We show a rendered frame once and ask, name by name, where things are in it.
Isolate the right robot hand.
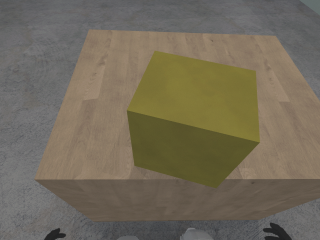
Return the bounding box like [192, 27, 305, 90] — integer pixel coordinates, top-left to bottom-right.
[263, 222, 292, 240]

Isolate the right robot thigh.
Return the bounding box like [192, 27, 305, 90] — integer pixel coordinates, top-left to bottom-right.
[180, 229, 214, 240]

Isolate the pedestal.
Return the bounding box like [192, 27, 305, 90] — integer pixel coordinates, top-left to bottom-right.
[34, 29, 320, 222]

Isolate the left robot hand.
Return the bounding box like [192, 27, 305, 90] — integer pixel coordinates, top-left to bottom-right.
[44, 228, 66, 240]

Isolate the carton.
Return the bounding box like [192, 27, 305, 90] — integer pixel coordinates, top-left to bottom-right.
[126, 51, 260, 188]

